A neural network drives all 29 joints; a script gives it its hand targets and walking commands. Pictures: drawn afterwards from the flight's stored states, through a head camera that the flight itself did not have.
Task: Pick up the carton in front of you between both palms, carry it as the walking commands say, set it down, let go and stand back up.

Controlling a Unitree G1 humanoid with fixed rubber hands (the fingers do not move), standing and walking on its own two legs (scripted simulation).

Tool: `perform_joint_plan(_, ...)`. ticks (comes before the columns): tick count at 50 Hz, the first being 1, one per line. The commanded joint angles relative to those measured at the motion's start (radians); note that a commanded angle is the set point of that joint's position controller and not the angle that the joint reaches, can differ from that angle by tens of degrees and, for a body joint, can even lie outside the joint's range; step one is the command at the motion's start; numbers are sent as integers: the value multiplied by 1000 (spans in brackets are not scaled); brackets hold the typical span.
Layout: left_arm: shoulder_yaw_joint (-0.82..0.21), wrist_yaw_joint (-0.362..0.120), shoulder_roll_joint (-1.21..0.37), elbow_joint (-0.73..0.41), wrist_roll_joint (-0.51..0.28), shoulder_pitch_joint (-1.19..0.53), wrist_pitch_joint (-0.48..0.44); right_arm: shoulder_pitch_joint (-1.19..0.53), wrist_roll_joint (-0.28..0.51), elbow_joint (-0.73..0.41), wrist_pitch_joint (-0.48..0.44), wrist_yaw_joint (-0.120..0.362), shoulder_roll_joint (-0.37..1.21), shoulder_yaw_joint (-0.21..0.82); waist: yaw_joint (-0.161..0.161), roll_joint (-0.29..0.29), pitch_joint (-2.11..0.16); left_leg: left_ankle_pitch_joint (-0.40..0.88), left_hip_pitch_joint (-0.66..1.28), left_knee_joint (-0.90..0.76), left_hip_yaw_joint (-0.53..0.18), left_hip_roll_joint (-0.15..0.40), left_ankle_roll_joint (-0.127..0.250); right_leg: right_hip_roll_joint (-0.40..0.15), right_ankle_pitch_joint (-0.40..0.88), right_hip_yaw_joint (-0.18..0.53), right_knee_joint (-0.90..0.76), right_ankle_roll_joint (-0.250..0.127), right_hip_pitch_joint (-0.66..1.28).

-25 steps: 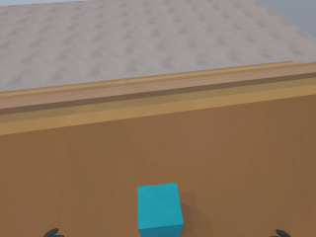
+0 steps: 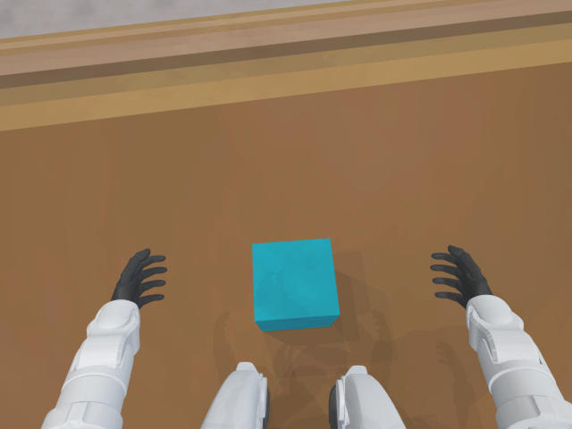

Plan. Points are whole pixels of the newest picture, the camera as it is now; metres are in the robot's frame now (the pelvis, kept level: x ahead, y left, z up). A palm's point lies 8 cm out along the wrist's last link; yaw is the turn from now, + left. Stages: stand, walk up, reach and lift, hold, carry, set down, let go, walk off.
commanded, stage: reach and lift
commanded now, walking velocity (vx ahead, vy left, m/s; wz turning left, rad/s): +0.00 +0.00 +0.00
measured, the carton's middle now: (293, 288) +0.42 +0.02 -0.58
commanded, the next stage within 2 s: none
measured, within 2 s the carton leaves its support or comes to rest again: neither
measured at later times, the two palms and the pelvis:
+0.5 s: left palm (190, 236) +0.42 +0.21 -0.16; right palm (399, 221) +0.46 -0.17 -0.16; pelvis -0.06 +0.00 -0.07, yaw +0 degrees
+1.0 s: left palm (214, 277) +0.41 +0.21 -0.41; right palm (374, 268) +0.44 -0.18 -0.41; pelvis -0.07 -0.01 -0.25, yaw +0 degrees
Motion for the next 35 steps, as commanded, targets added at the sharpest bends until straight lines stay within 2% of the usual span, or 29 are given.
perform_joint_plan(1, 44, 15, 117, -53, -19, -190, -20, -216, 17, -47, -18, -10, -123, -38, 7, -10, -557, 465, 119, -30, -5, -45, -42, 55, 442, 12, -16, 22, 167)
perform_joint_plan(10, 95, 46, 106, 36, -43, -677, -14, -723, 35, 82, -11, -21, -144, -71, 27, -16, -764, 146, -61, 5, 24, -47, -44, 61, 131, -9, 13, 18, -34)
perform_joint_plan(16, 135, 61, 85, 130, -31, -908, -24, -981, 17, 204, -26, -25, -145, -101, 43, -25, -861, 60, -173, 40, 39, -53, -44, 70, 34, -13, 51, 16, -145)
perform_joint_plan(20, 174, 68, 67, 148, 5, -940, -53, -1023, -28, 230, -52, -29, -139, -136, 47, -41, -993, 129, -179, 48, 42, -65, -42, 76, 101, -10, 58, 16, -131)
perform_joint_plan(27, 233, 52, 8, 160, 69, -889, -140, -979, -85, 243, -128, -37, -60, -183, 44, -49, -980, 257, -365, 139, 40, -72, -46, 81, 246, 3, 155, 18, -250)
perform_joint_plan(31, 238, 49, -8, 190, 73, -820, -180, -903, -81, 255, -163, -55, -30, -179, 39, -46, -973, 325, -504, 262, 35, -74, -48, 81, 328, 9, 279, 15, -390)
perform_joint_plan(35, 206, 57, 4, 189, 31, -785, -213, -862, -40, 230, -194, -77, -29, -140, 36, -45, -1025, 422, -606, 399, 23, -75, -49, 79, 428, 14, 418, 11, -492)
